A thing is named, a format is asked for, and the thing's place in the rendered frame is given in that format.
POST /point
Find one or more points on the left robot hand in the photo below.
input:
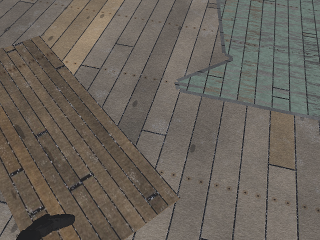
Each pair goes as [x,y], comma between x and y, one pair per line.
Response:
[44,225]

